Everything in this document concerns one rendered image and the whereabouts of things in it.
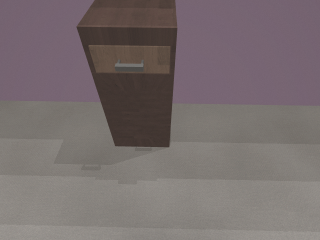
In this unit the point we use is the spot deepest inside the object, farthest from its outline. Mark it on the handle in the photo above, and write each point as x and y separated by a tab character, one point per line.
129	67

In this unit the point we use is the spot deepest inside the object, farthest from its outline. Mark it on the drawer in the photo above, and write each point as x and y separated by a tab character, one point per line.
156	58

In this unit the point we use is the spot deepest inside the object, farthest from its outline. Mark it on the cabinet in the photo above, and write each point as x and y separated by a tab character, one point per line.
137	106

